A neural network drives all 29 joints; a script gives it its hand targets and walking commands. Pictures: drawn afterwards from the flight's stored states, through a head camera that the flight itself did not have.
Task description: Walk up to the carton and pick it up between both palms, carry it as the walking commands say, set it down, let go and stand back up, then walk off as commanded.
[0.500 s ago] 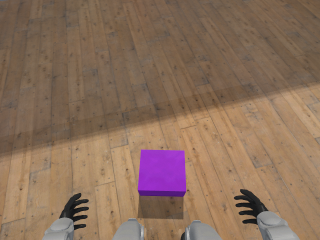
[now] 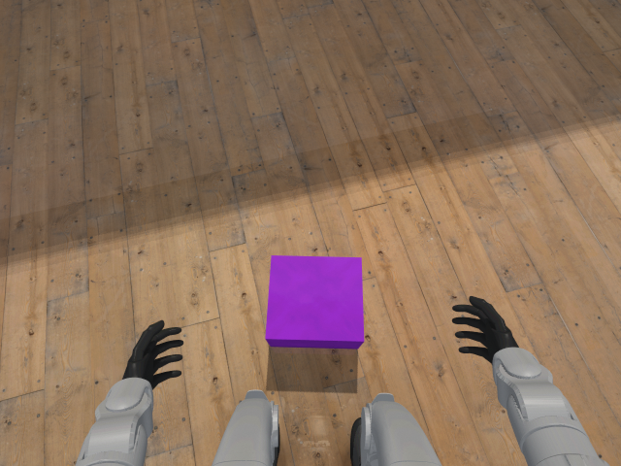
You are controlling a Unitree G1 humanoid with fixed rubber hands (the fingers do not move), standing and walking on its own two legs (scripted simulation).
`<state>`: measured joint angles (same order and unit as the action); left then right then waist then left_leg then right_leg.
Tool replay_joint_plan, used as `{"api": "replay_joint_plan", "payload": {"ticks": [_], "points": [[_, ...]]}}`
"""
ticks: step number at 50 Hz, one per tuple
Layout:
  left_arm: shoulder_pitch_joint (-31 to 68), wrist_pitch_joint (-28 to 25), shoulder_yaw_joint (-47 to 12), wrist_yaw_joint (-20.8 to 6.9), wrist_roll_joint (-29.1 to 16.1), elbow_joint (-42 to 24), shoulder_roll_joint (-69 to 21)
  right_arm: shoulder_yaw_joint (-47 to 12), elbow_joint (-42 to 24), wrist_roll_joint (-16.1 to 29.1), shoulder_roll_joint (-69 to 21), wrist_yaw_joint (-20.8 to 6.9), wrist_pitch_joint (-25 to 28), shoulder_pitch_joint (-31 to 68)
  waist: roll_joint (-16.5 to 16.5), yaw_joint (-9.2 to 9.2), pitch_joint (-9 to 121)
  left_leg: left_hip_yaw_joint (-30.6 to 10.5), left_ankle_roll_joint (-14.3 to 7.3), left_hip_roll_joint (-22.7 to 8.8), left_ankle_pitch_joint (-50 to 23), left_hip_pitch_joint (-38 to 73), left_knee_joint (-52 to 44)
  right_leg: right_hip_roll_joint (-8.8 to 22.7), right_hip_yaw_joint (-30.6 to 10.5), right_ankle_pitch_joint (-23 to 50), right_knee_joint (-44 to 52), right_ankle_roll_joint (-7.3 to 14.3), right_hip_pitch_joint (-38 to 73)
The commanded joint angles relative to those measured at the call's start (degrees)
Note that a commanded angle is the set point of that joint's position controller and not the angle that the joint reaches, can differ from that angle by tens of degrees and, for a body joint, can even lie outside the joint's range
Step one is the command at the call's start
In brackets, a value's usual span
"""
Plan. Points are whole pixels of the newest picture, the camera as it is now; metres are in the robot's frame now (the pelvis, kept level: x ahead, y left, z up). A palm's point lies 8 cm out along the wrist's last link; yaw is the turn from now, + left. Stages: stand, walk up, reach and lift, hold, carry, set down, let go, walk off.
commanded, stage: reach and lift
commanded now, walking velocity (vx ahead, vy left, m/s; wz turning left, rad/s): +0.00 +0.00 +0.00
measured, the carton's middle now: (315, 302) +0.46 +0.01 -0.63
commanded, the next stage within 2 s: none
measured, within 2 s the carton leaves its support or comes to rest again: neither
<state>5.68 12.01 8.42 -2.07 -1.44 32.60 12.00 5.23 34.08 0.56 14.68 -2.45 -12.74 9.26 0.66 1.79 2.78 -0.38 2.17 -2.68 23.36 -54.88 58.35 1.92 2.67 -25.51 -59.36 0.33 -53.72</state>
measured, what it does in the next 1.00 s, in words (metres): stands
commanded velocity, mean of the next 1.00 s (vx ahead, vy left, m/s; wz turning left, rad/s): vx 0.00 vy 0.00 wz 0.00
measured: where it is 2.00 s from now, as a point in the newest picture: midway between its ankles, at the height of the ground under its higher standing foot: outside the picture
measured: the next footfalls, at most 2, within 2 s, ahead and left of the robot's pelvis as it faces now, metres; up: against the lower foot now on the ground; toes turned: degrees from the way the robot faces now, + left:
none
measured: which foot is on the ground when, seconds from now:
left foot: down 0.00-1.00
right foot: down 0.00-1.00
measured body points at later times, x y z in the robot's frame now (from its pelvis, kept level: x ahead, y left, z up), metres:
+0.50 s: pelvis -0.05 +0.02 -0.04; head +0.18 +0.01 +0.34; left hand +0.38 +0.24 -0.14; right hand +0.38 -0.23 -0.13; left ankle +0.04 +0.14 -0.66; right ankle +0.02 -0.11 -0.66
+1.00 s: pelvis -0.03 +0.02 -0.05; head +0.27 +0.01 +0.28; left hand +0.48 +0.23 -0.16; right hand +0.46 -0.22 -0.17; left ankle +0.04 +0.14 -0.66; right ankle +0.02 -0.11 -0.66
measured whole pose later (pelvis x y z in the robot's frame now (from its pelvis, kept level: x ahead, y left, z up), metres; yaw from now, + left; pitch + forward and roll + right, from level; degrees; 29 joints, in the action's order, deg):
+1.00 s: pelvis -0.03 +0.02 -0.05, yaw -1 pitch +49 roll -1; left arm 55.9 7.5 18.4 -2.1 -0.2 46.6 16.7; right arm 20.0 46.1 0.8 15.8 -3.4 -6.7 55.1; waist -1.1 -0.3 7.8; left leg 0.5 0.3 -2.1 17.4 -92.6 61.6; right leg 2.2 1.2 -18.7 -61.6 -1.1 -91.3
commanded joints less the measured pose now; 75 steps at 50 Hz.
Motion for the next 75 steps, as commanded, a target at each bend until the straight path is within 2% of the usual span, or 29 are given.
{"api": "replay_joint_plan", "payload": {"ticks": [1, 7, 18, 20, 22, 25, 29, 33, 34, 35, 38, 39, 42, 48, 50, 52, 55, 56, 60, 63, 64, 66, 67, 68, 70, 71, 72, 74, 75], "points": [[7.2, -1.4, 3.0, 0.2, -0.1, -5.1, 9.6, 1.5, -5.7, 2.0, 7.3, 0.2, 1.3, 9.7, -1.1, 1.07, 27.5, 2.4, -0.4, 4.8, -18.8, 10.1, -3.5, -3.1, -2.9, 24.6, 5.6, -2.5, 15.3], [22.6, 1.3, 1.9, 1.3, -1.5, -3.5, 10.2, 4.7, -2.4, 1.4, 10.9, 0.2, -0.7, 23.4, -0.3, -1.22, 29.0, 3.1, -0.7, 4.2, -7.7, 9.2, -4.1, -3.5, -0.8, 10.5, 5.6, -2.1, 8.0], [43.8, 2.0, 5.2, 2.2, -1.9, 3.9, 11.8, 8.1, 6.9, 2.1, 14.8, -0.7, -0.6, 43.2, -0.3, -1.56, 33.3, 3.4, 0.1, 4.0, -1.8, 3.9, -1.9, -2.9, -0.2, 2.6, 4.2, -1.8, -4.7], [43.2, 1.8, 4.1, 2.8, -2.2, 4.9, 9.8, 8.8, 7.4, 2.1, 15.4, -1.1, 0.5, 43.9, -0.6, -2.65, 40.1, 1.9, 0.3, 4.0, -6.9, 9.9, -3.1, -3.6, 1.0, 7.0, 3.8, -1.6, -3.1], [48.6, 0.8, 4.4, 2.7, -3.0, 4.8, 10.8, 7.7, 5.5, 3.5, 14.5, -1.4, 1.1, 51.7, 0.2, -0.34, 43.1, 2.6, -0.1, 4.6, -7.1, 6.8, -0.8, -3.1, 0.8, 7.0, 3.3, -2.3, -3.3], [54.0, -0.2, 5.1, 3.3, -2.9, 5.1, 10.0, 9.5, 9.2, 2.2, 15.0, -1.4, 2.2, 53.3, 1.1, -2.46, 41.4, 2.1, 0.3, 4.5, -8.4, 2.1, -1.3, -3.4, 0.8, 9.0, 2.9, -2.1, -6.2], [56.2, -2.2, 6.5, 4.0, -0.7, 5.5, 12.7, 9.2, 8.6, 4.0, 14.1, -1.2, 3.7, 56.1, -0.5, 0.96, 51.6, 1.9, -0.2, 4.7, -15.6, 7.5, 1.6, -4.2, 0.3, 13.9, 0.9, -2.0, -7.7], [58.9, -2.7, 5.3, 3.9, -1.7, 5.3, 10.4, 10.5, 7.4, 3.7, 15.3, -1.0, 5.4, 57.7, -1.3, -1.16, 55.6, 0.2, 0.1, 4.9, -26.0, 10.0, 2.3, -4.9, -0.1, 21.9, 0.2, -1.9, -10.4], [63.9, -3.5, 7.3, 4.0, -1.8, 2.9, 13.9, 14.9, 6.9, 1.1, 18.7, -0.5, 5.9, 59.9, -0.4, -4.82, 60.9, -0.2, 0.3, 4.6, -23.4, 10.7, 2.9, -5.2, 1.4, 20.6, -1.2, -2.0, -9.7], [61.9, -2.9, 5.4, 3.6, -3.0, 8.7, 12.5, 12.8, 9.8, 2.2, 16.9, -0.3, 5.5, 60.7, 0.0, -4.23, 57.2, 0.2, 0.0, 4.8, -21.9, 8.5, 2.6, -5.0, 1.2, 19.4, -0.6, -2.0, -10.5], [63.5, -3.8, 6.2, 3.0, -2.2, 4.2, 12.0, 13.7, 5.6, 2.0, 15.2, -0.1, 6.1, 60.1, -2.4, -3.29, 66.1, 1.0, 0.7, 4.8, -28.0, 9.0, 4.0, -4.8, 1.7, 27.7, -0.9, -1.5, -6.6], [62.8, -4.0, 7.5, 2.6, -0.9, 4.1, 13.4, 12.7, 4.8, 3.2, 13.2, -0.1, 5.8, 60.0, -3.3, -0.39, 67.0, 0.6, -0.5, 5.0, -31.4, 10.9, 3.8, -4.6, -0.2, 28.8, -0.1, -1.9, -7.0], [64.0, -4.8, 11.5, 1.5, 1.4, 5.7, 15.4, 13.8, 4.8, 2.0, 13.0, -0.4, 6.6, 58.7, 0.5, -1.76, 66.4, 2.0, 0.1, 5.4, -34.9, 2.3, 3.3, -5.1, -0.1, 38.5, -0.6, -2.0, -2.3], [58.1, -6.3, 11.1, -0.1, 2.0, 7.2, 12.3, 15.9, 4.6, 0.4, 9.7, -0.9, 7.6, 54.3, -3.4, -1.97, 65.6, 0.8, -0.4, 5.2, -40.0, 4.0, 3.3, -4.6, 0.2, 40.4, -1.4, -2.1, -7.7], [60.9, -5.7, 10.9, -0.5, 1.2, 9.4, 10.9, 17.5, 5.8, -0.9, 11.6, -1.1, 7.9, 55.4, -1.4, -5.46, 63.5, -0.4, -0.4, 4.5, -37.2, 1.3, 5.9, -4.8, 1.6, 35.8, -3.0, -2.4, -14.9], [58.5, -6.2, 11.0, -0.8, 2.6, 7.3, 10.7, 16.8, 3.2, -0.9, 10.0, -1.2, 8.1, 53.1, -4.6, -3.42, 62.1, -0.6, -0.9, 4.7, -41.9, 2.7, 7.0, -4.4, 0.1, 37.5, -2.5, -2.7, -18.5], [66.5, -6.1, 11.8, -0.9, 1.3, 6.5, 12.3, 16.2, 4.2, -1.1, 8.1, -1.2, 7.2, 59.2, 0.1, -4.4, 58.9, 0.9, -0.9, 5.0, -29.0, -9.5, 8.7, -3.8, 0.0, 30.1, -5.8, -3.2, -17.0], [63.4, -6.2, 10.3, -0.9, 1.3, 11.3, 10.0, 15.9, 5.8, -1.1, 8.5, -1.0, 7.5, 60.1, -1.3, -2.25, 55.9, 0.9, -1.2, 5.1, -29.1, -12.2, 9.6, -3.8, -0.1, 30.2, -7.3, -3.7, -20.4], [73.1, -4.7, 9.7, 1.0, 0.6, 11.0, 14.6, 15.3, 9.1, -0.8, 12.2, 0.1, 5.6, 66.8, -1.0, -2.97, 58.2, 2.3, -0.7, 4.6, -15.9, -16.4, 14.6, -3.7, 1.4, 16.5, -13.1, -3.4, -24.3], [75.9, -3.9, 10.7, 2.7, 0.7, 11.3, 16.3, 14.2, 10.3, 1.0, 12.3, 0.9, 5.0, 66.6, 1.1, -3.39, 61.7, 1.7, -0.6, 4.8, -14.7, -14.7, 18.3, -4.4, 2.1, 14.7, -17.1, -3.5, -27.2], [73.5, -3.7, 8.8, 2.6, 0.2, 15.9, 15.3, 12.4, 11.9, 3.5, 11.1, 1.2, 5.0, 68.5, -2.0, -1.49, 59.4, 2.0, -0.8, 5.0, -16.4, -15.3, 19.7, -4.3, 1.2, 14.7, -17.6, -3.4, -29.5], [75.5, -4.0, 10.7, 3.3, -0.9, 10.3, 17.9, 14.2, 5.1, 2.4, 14.7, 2.1, 5.0, 71.5, 2.5, -3.03, 69.6, 2.2, -0.8, 5.9, -17.3, -14.1, 21.9, -4.8, 1.9, 16.1, -20.0, -4.0, -24.8], [75.0, -4.3, 9.6, 3.4, -1.1, 15.9, 16.3, 12.9, 12.9, 2.3, 14.6, 2.4, 5.2, 69.6, 1.2, -2.6, 61.8, 2.9, -0.4, 5.6, -14.4, -19.6, 23.4, -4.6, 2.1, 12.3, -21.2, -3.4, -30.7], [76.8, -4.7, 8.0, 3.0, -3.1, 14.0, 17.4, 13.0, 10.1, 2.4, 13.9, 3.0, 5.4, 70.0, 0.9, -4.38, 65.4, 1.9, -0.7, 5.5, -14.5, -20.7, 25.4, -4.7, 1.0, 14.3, -23.2, -3.5, -30.1], [76.0, -4.2, 8.1, 3.3, -2.8, 11.3, 18.7, 12.0, 6.1, 5.0, 15.2, 4.6, 4.9, 70.8, -4.3, -1.99, 75.6, 2.8, -0.3, 5.5, -19.3, -14.2, 28.5, -4.2, 1.1, 19.7, -25.4, -3.1, -26.4], [76.3, -4.3, 7.4, 3.4, -4.8, 13.0, 19.0, 11.6, 11.0, 4.5, 14.8, 4.4, 4.5, 69.4, -0.8, -3.41, 72.6, 2.9, 0.0, 5.6, -15.9, -19.3, 28.9, -4.4, 2.4, 16.2, -27.8, -3.6, -26.4], [80.1, -4.1, 6.1, 3.9, -5.1, 4.4, 20.9, 11.3, 0.6, 6.1, 14.4, 5.1, 4.3, 72.1, -1.2, -2.55, 81.1, 3.3, -0.7, 6.4, -19.1, -12.3, 28.9, -4.9, 1.6, 16.9, -26.1, -3.8, -24.7], [78.4, -3.6, 5.8, 4.1, -5.1, 13.7, 20.1, 11.2, 7.7, 5.6, 16.5, 5.5, 4.4, 72.4, -0.5, -4.08, 66.1, 2.6, -1.2, 5.6, -10.6, -24.7, 31.9, -4.2, 1.6, 9.6, -29.5, -3.6, -33.6], [83.6, -3.1, 5.3, 4.3, -6.3, 2.4, 24.0, 10.5, -3.3, 7.2, 17.7, 6.5, 3.6, 76.0, -0.7, -2.52, 87.4, 4.1, -1.1, 6.2, -16.4, -13.3, 32.8, -4.3, 1.5, 15.8, -30.2, -3.2, -21.2]]}}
